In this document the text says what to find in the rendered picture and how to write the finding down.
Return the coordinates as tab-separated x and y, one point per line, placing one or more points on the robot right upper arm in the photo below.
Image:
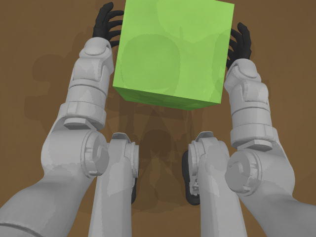
264	182

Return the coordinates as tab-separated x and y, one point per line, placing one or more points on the carton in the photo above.
173	53

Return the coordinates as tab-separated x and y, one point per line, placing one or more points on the right robot forearm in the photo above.
250	110

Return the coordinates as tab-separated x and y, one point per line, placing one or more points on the robot right hand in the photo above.
241	48

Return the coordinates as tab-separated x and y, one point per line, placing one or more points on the robot left upper arm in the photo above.
71	159

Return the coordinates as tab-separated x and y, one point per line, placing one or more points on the left robot forearm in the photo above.
88	89

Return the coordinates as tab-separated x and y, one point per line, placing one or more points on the robot left hand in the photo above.
102	24

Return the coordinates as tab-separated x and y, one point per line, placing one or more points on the robot left foot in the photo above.
133	196

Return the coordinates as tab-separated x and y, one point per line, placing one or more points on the robot left thigh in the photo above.
111	212

